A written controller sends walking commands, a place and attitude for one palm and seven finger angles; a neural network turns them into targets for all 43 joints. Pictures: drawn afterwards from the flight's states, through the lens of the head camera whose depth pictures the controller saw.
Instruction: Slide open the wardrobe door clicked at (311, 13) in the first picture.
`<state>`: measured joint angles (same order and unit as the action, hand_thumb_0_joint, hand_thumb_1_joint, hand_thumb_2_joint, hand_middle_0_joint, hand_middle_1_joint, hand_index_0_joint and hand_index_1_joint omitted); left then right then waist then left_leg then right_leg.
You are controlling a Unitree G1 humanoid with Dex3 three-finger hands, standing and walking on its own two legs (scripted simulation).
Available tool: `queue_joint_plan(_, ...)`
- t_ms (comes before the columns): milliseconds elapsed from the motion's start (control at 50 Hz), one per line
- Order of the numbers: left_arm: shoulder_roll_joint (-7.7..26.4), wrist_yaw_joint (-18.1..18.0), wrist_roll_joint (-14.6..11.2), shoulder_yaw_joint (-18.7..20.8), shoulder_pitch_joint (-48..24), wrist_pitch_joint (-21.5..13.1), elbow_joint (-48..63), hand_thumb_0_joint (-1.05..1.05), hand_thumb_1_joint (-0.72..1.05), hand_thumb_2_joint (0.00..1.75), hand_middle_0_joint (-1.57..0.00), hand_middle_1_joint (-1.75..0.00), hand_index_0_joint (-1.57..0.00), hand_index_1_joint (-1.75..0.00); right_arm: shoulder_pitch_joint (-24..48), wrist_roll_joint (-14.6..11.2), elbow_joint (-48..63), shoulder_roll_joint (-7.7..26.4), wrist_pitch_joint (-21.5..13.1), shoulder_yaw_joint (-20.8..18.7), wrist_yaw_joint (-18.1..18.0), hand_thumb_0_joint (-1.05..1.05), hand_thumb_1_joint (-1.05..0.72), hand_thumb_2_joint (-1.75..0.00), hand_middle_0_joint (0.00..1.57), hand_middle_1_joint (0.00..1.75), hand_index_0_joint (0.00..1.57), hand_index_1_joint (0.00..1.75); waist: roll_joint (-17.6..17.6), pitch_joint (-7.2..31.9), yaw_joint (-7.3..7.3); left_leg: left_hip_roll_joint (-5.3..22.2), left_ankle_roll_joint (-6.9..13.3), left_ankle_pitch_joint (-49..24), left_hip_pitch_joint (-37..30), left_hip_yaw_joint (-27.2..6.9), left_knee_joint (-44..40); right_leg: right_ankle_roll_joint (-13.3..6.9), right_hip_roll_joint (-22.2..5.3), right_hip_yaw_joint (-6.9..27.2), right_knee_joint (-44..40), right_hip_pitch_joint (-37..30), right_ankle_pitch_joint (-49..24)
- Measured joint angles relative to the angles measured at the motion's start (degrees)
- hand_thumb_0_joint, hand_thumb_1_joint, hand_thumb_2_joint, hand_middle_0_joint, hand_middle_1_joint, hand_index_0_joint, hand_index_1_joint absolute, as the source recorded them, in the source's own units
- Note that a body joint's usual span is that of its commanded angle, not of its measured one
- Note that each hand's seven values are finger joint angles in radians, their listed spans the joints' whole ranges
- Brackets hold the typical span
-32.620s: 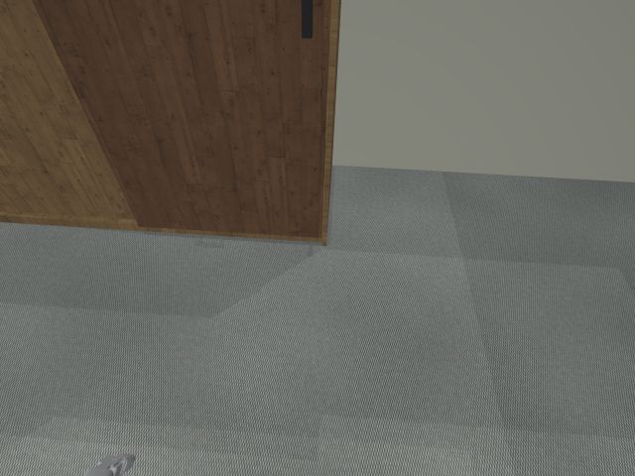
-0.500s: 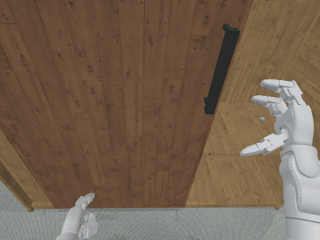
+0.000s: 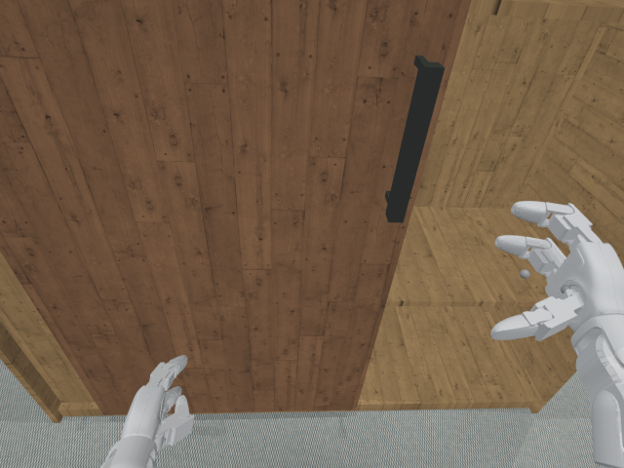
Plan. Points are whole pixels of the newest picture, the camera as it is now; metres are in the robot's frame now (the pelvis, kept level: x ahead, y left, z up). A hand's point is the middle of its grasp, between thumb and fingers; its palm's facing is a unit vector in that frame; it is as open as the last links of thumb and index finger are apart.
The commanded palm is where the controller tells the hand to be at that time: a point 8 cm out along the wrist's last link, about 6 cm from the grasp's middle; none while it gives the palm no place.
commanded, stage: draw the hand back to the body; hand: right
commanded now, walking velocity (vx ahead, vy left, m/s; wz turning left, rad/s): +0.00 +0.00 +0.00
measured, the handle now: (406, 144) +0.52 -0.14 +0.22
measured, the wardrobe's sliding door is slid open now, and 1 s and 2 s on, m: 0.62 0.62 0.62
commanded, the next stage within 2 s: step back with the hand held close in 1.04 s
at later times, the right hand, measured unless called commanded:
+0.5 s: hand (569, 314) +0.23 -0.27 +0.17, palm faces +0.44 +0.85 -0.29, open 10.4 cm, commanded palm +0.18 -0.30 +0.18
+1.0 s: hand (578, 337) +0.21 -0.27 +0.16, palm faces +0.49 +0.81 -0.31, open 7.5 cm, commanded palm +0.16 -0.30 +0.17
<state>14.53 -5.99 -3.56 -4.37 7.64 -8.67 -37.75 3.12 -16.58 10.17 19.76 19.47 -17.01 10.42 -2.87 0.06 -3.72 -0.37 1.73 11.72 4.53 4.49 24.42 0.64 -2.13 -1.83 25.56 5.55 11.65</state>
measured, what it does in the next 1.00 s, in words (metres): stands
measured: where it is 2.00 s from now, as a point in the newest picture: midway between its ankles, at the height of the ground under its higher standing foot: outside the picture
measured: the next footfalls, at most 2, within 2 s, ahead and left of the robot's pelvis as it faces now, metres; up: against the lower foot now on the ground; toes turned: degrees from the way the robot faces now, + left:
none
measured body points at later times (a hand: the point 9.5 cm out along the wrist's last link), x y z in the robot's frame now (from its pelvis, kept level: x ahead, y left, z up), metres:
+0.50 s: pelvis +0.02 -0.02 +0.01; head -0.01 +0.00 +0.45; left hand +0.20 +0.21 -0.08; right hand +0.20 -0.31 +0.19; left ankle +0.03 +0.10 -0.74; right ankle +0.04 -0.13 -0.74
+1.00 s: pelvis +0.02 +0.00 +0.01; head -0.01 +0.01 +0.45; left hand +0.22 +0.21 -0.07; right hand +0.18 -0.31 +0.18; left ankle +0.03 +0.10 -0.74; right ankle +0.04 -0.13 -0.74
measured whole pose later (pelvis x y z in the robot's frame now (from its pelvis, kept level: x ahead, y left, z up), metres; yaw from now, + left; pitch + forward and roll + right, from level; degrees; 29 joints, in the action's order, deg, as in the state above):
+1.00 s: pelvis +0.02 +0.00 +0.01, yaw +0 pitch -8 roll +1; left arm 12.1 -4.3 1.0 -1.0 9.9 -9.3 -40.1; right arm -24.4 -4.8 19.8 17.8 -5.1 -18.6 -7.3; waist -3.3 -2.7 -4.5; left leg -0.8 1.3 10.8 0.9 3.9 19.2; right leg 0.5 -2.3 -2.4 22.1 2.5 12.0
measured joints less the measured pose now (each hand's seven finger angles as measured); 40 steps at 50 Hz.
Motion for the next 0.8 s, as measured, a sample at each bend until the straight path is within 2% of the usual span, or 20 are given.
queue_joint_plan(60,-1.04,1.14,2.0,0.58,0.23,-1.3,-0.19,0.01,0.91,0.9,-0.21,-0.3,-0.2,-0.3,-5.56,4.61,3.44,-0.5,-9.0,0.2,-7.86,-0.01,0.44,-0.25,0.25,1.08,0.25,1.08,-0.04,-0.81,0.69,-0.32,-0.12,-0.83,-0.23,-0.26,-1.41,-0.03,-0.27,-0.25,-0.38,0.11,-0.09)
queue_joint_plan(100,-1.56,1.7,2.74,0.94,0.93,-1.57,-0.41,0.01,0.91,0.9,-0.21,-0.3,-0.2,-0.3,-9.07,6.72,5.34,-1.37,-13.63,0.27,-11.43,-0.01,0.39,-0.28,0.25,1.05,0.25,1.05,0.19,-1.57,0.52,-0.42,-0.19,-1.32,-0.43,-0.53,-2.28,-0.1,-0.33,-0.52,-0.96,-0.06,-0.31)
queue_joint_plan(160,-1.85,1.99,3.48,1.44,2.28,-1.59,-1.64,0.01,0.91,0.9,-0.21,-0.3,-0.2,-0.3,-12.52,9.01,6.61,-2.34,-18.34,0.84,-14.73,-0.01,0.3,-0.32,0.24,1.0,0.25,1.0,0.34,-2.64,-0.27,-0.4,-0.35,-1.82,-1.1,-0.75,-3.45,-0.29,-0.26,-0.74,-1.74,-0.6,-0.51)
queue_joint_plan(240,-2.02,1.91,4.09,1.79,3.48,-1.23,-3.77,0.01,0.91,0.9,-0.21,-0.3,-0.2,-0.3,-15.01,10.75,6.75,-2.86,-21.91,1.39,-16.98,-0.01,0.17,-0.38,0.24,0.92,0.24,0.92,0.36,-3.56,-0.81,0.02,-0.68,-1.93,-1.97,-0.79,-4.35,-0.61,0.22,-0.8,-2.82,-1.51,-0.72)
queue_joint_plan(340,-2.29,1.94,4.41,2.25,3.87,-0.8,-4.8,0.01,0.9,0.9,-0.21,-0.3,-0.21,-0.3,-17.71,11.54,6.87,-2.36,-23.95,0.79,-17.83,-0.01,-0.01,-0.47,0.24,0.82,0.24,0.82,0.26,-3.64,-0.42,0.29,-0.99,-1.77,-2.7,-1.14,-4.94,-0.84,0.52,-1.16,-3.59,-2.44,-0.54)
queue_joint_plan(500,-2.18,2.27,4.46,3.19,3.09,-0.2,-3.31,0.01,0.91,0.9,-0.21,-0.3,-0.2,-0.3,-23.15,11.53,8.5,-1.5,-24.76,-0.68,-17.25,0.0,-0.29,-0.61,0.23,0.65,0.23,0.65,0.13,-2.79,0.27,0.34,-1.21,-1.25,-2.97,-1.71,-5.06,-0.95,0.57,-1.72,-3.85,-2.98,0.12)
queue_joint_plan(700,-1.55,2.0,4.37,3.95,2.22,-0.08,-1.67,0.01,0.91,0.9,-0.21,-0.3,-0.2,-0.3,-28.57,11.53,9.89,-1.61,-24.4,-1.99,-17.3,0.01,-0.65,-0.78,0.22,0.44,0.22,0.44,-0.03,-2.55,-0.62,0.09,-1.06,-0.91,-3.17,-1.32,-5.19,-0.75,0.33,-1.31,-3.4,-2.77,0.62)
queue_joint_plan(800,-1.48,1.67,4.47,3.86,2.31,-0.54,-1.9,0.01,0.91,0.9,-0.21,-0.3,-0.2,-0.3,-28.61,11.83,10.29,-1.84,-24.22,-1.77,-17.82,0.01,-0.79,-0.84,0.21,0.36,0.22,0.36,-0.25,-2.69,-1.25,0.07,-0.91,-0.75,-3.44,-0.72,-5.16,-0.61,0.33,-0.68,-3.25,-2.74,0.6)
